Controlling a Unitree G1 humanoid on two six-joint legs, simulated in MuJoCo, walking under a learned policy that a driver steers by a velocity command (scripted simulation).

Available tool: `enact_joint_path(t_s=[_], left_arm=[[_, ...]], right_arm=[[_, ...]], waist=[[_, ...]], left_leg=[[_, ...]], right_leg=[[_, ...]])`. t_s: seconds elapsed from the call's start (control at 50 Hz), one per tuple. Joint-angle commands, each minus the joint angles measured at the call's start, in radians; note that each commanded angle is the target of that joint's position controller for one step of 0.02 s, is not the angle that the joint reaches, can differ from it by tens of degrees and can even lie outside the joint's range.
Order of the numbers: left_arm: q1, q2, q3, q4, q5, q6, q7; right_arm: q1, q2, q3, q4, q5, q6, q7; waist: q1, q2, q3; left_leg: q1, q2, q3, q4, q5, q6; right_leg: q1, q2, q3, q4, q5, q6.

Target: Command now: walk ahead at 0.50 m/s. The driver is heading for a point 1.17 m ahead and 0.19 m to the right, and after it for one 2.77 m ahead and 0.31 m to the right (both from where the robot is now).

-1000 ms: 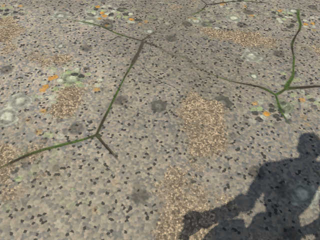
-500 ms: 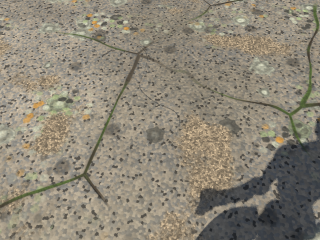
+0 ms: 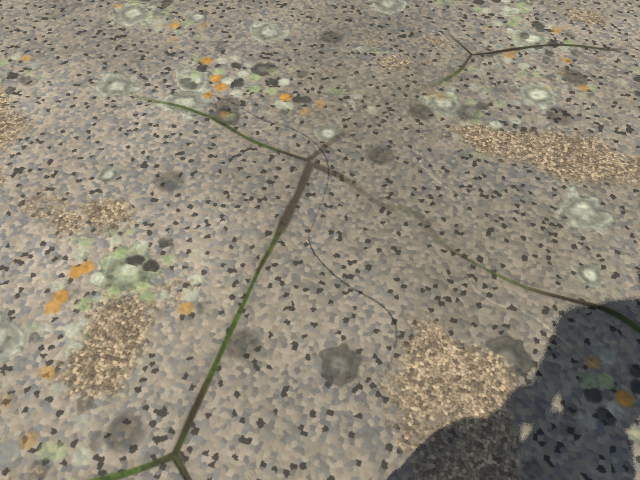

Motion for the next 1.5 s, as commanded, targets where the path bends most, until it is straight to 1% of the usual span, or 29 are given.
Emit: enact_joint_path(t_s=[0.02, 0.04, 0.08, 0.12, 0.28, 0.42, 0.46, 0.48, 0.5, 0.52, 0.54, 0.56, 0.6, 0.64, 0.72, 0.84, 0.96, 1.0, 1.04, 1.06, 1.08, 1.1, 1.12, 1.14, 1.18, 1.22, 1.28, 1.4, 1.5], left_arm=[[-0.077, 0.13, 0.019, -0.1, -0.028, -0.053, -0.003], [-0.107, 0.12, 0.026, -0.105, -0.014, -0.046, 0.006], [-0.064, 0.08, 0.029, -0.096, -0.003, -0.016, 0.012], [-0.069, 0.057, 0.029, -0.1, 0.0, 0.001, 0.014], [-0.341, 0.048, 0.026, -0.183, 0.009, -0.003, 0.0], [-0.462, 0.072, 0.016, -0.244, -0.004, -0.019, -0.034], [-0.355, 0.111, 0.034, -0.221, -0.002, -0.026, -0.036], [-0.199, 0.153, 0.059, -0.169, 0.002, -0.026, -0.031], [-0.004, 0.229, 0.083, -0.124, 0.014, -0.027, -0.023], [0.078, 0.307, 0.099, -0.099, 0.013, -0.018, -0.024], [0.074, 0.216, 0.07, -0.103, 0.005, -0.018, -0.024], [-0.015, 0.168, 0.055, -0.122, 0.004, -0.022, -0.021], [-0.153, 0.109, 0.035, -0.152, 0.022, -0.025, -0.024], [-0.178, 0.078, 0.025, -0.147, 0.031, -0.032, -0.029], [-0.114, 0.134, 0.037, -0.119, 0.023, -0.037, -0.011], [-0.023, 0.141, 0.034, -0.089, 0.01, -0.026, 0.006], [0.059, 0.157, 0.042, -0.043, 0.002, 0.001, 0.011], [0.038, 0.173, 0.049, -0.044, 0.0, 0.009, 0.014], [-0.003, 0.164, 0.045, -0.055, -0.001, 0.018, 0.016], [-0.007, 0.134, 0.031, -0.078, 0.013, 0.017, 0.016], [0.105, 0.013, -0.005, -0.088, 0.018, -0.006, 0.005], [0.066, 0.066, 0.006, -0.076, 0.003, -0.032, -0.001], [-0.022, 0.134, 0.025, -0.103, -0.028, -0.045, -0.005], [-0.074, 0.137, 0.026, -0.114, -0.035, -0.045, 0.001], [-0.077, 0.112, 0.038, -0.109, -0.019, -0.019, 0.014], [-0.041, 0.066, 0.036, -0.097, -0.019, 0.011, 0.015], [-0.103, 0.067, 0.043, -0.125, -0.013, 0.027, 0.017], [-0.263, 0.047, 0.036, -0.186, 0.001, 0.017, -0.013], [-0.398, 0.03, 0.019, -0.272, 0.0, 0.02, -0.044]], right_arm=[[0.222, -0.142, -0.032, 0.015, -0.002, 0.002, -0.01], [0.167, -0.114, -0.024, 0.011, -0.011, -0.001, -0.005], [0.143, -0.085, -0.014, 0.019, -0.021, -0.007, 0.002], [0.174, -0.112, -0.019, 0.036, -0.016, -0.01, -0.004], [0.303, -0.157, -0.026, 0.084, -0.003, 0.001, -0.039], [0.374, -0.183, -0.041, 0.135, 0.009, 0.026, -0.045], [0.337, -0.196, -0.045, 0.129, 0.012, 0.036, -0.048], [0.325, -0.174, -0.037, 0.124, 0.012, 0.04, -0.048], [0.328, -0.141, -0.021, 0.1, -0.003, 0.04, -0.048], [0.441, -0.014, 0.016, 0.091, -0.009, 0.017, -0.037], [0.392, -0.091, 0.0, 0.1, 0.01, -0.008, -0.032], [0.301, -0.151, -0.016, 0.07, 0.034, -0.023, -0.027], [0.214, -0.147, -0.022, 0.052, 0.02, -0.02, -0.04], [0.251, -0.114, -0.026, 0.059, 0.011, 0.007, -0.043], [0.175, -0.093, -0.027, 0.03, -0.002, 0.03, -0.048], [-0.017, -0.066, -0.014, -0.023, 0.002, 0.024, -0.03], [-0.151, -0.077, -0.003, -0.081, 0.014, 0.01, 0.004], [-0.105, -0.105, -0.011, -0.078, 0.014, 0.004, 0.011], [0.124, -0.171, -0.048, -0.01, 0.008, 0.002, 0.005], [0.317, -0.237, -0.071, 0.037, -0.005, 0.003, -0.005], [0.413, -0.318, -0.088, 0.062, -0.009, 0.011, -0.006], [0.412, -0.234, -0.06, 0.059, -0.003, 0.012, -0.005], [0.325, -0.188, -0.046, 0.045, -0.001, 0.009, -0.008], [0.236, -0.157, -0.035, 0.023, -0.005, 0.006, -0.01], [0.15, -0.098, -0.018, 0.021, -0.023, -0.006, -0.005], [0.151, -0.092, -0.018, 0.036, -0.027, -0.012, -0.005], [0.188, -0.131, -0.029, 0.058, -0.033, -0.018, -0.024], [0.229, -0.147, -0.028, 0.069, -0.026, -0.01, -0.052], [0.319, -0.173, -0.04, 0.098, -0.009, 0.022, -0.059]], waist=[[-0.12, 0.093, -0.189], [-0.089, 0.049, -0.117], [-0.033, 0.084, -0.09], [-0.021, 0.083, -0.063], [-0.084, 0.069, 0.008], [-0.103, 0.087, 0.044], [-0.034, 0.107, -0.018], [0.035, 0.09, -0.11], [0.097, -0.003, -0.259], [0.045, -0.27, -0.382], [0.071, -0.224, -0.396], [0.061, -0.176, -0.26], [0.005, -0.049, -0.119], [-0.049, -0.074, -0.091], [-0.051, -0.038, -0.031], [0.003, -0.046, 0.011], [0.033, -0.056, 0.053], [-0.006, -0.078, 0.023], [-0.126, -0.079, -0.115], [-0.191, -0.007, -0.255], [-0.148, 0.241, -0.394], [-0.168, 0.223, -0.422], [-0.156, 0.174, -0.274], [-0.125, 0.099, -0.181], [-0.058, 0.089, -0.087], [-0.032, 0.107, -0.062], [-0.033, 0.078, -0.018], [-0.075, 0.058, 0.024], [-0.12, 0.041, 0.072]], left_leg=[[0.613, 0.329, -0.493, -0.273, -0.034, 0.196], [0.466, 0.292, -0.405, -0.31, 0.039, 0.181], [0.327, 0.246, -0.315, -0.37, 0.063, 0.164], [0.278, 0.237, -0.267, -0.414, 0.075, 0.178], [0.332, 0.196, -0.131, -0.454, 0.103, 0.132], [0.516, 0.276, -0.137, -0.351, 0.167, 0.114], [0.522, 0.264, -0.116, -0.232, 0.405, 0.087], [0.48, 0.211, -0.074, -0.059, 0.528, 0.062], [0.286, 0.151, -0.022, 0.242, 0.346, 0.023], [-0.132, -0.039, -0.015, 0.61, -0.248, -0.049], [-0.254, -0.02, -0.162, 0.757, -0.441, -0.036], [-0.328, 0.035, -0.16, 0.792, -0.376, -0.014], [-0.257, 0.122, -0.122, 0.688, -0.219, -0.009], [-0.151, 0.156, -0.131, 0.61, -0.161, -0.009], [-0.218, 0.169, -0.117, 0.43, -0.036, -0.043], [-0.201, 0.122, -0.069, 0.109, 0.229, -0.055], [-0.221, 0.09, -0.057, -0.032, 0.139, -0.024], [-0.127, 0.063, -0.04, -0.058, 0.069, 0.003], [0.206, 0.002, 0.01, -0.082, 0.072, 0.048], [0.524, 0.136, -0.137, -0.037, 0.113, 0.106], [0.891, 0.377, -0.605, -0.123, -0.069, 0.267], [0.898, 0.394, -0.768, -0.234, -0.15, 0.26], [0.771, 0.37, -0.614, -0.247, -0.156, 0.208], [0.608, 0.338, -0.476, -0.275, -0.091, 0.176], [0.377, 0.274, -0.306, -0.351, -0.014, 0.135], [0.291, 0.252, -0.219, -0.405, 0.01, 0.131], [0.295, 0.257, -0.129, -0.445, 0.084, 0.133], [0.355, 0.231, 0.051, -0.466, 0.165, 0.087], [0.558, 0.293, 0.108, -0.39, 0.289, 0.08]], right_leg=[[-0.573, -0.082, 0.051, 0.361, 0.062, -0.03], [-0.53, -0.114, 0.037, 0.294, 0.121, -0.027], [-0.421, -0.149, 0.044, 0.21, 0.176, -0.026], [-0.424, -0.159, 0.032, 0.143, 0.214, -0.015], [-0.491, -0.123, -0.008, -0.28, 0.577, 0.021], [-0.472, -0.088, -0.025, -0.44, 0.436, -0.019], [-0.295, -0.041, -0.067, -0.473, 0.387, -0.051], [-0.084, -0.011, -0.09, -0.483, 0.4, -0.077], [0.229, -0.162, 0.081, -0.452, 0.429, -0.14], [0.578, -0.388, 0.547, -0.556, 0.254, -0.301], [0.576, -0.392, 0.675, -0.651, 0.143, -0.293], [0.461, -0.36, 0.535, -0.661, 0.158, -0.247], [0.179, -0.29, 0.332, -0.716, 0.312, -0.207], [0.05, -0.251, 0.248, -0.772, 0.37, -0.198], [0.016, -0.246, 0.163, -0.839, 0.454, -0.214], [0.058, -0.193, 0.039, -0.854, 0.491, -0.163], [0.24, -0.263, 0.041, -0.774, 0.551, -0.153], [0.271, -0.276, 0.037, -0.71, 0.699, -0.134], [0.222, -0.214, -0.018, -0.459, 0.972, -0.095], [0.022, -0.159, -0.058, -0.179, 0.783, -0.061], [-0.398, 0.028, -0.073, 0.212, 0.22, 0.013], [-0.519, 0.028, 0.082, 0.345, -0.101, -0.004], [-0.598, -0.026, 0.091, 0.391, -0.048, -0.023], [-0.575, -0.083, 0.062, 0.353, 0.048, -0.029], [-0.465, -0.145, 0.066, 0.242, 0.162, -0.03], [-0.411, -0.154, 0.07, 0.2, 0.201, -0.026], [-0.507, -0.15, 0.099, 0.109, 0.327, -0.009], [-0.517, -0.119, 0.024, -0.186, 0.587, 0.0], [-0.59, -0.101, -0.046, -0.309, 0.486, -0.028]])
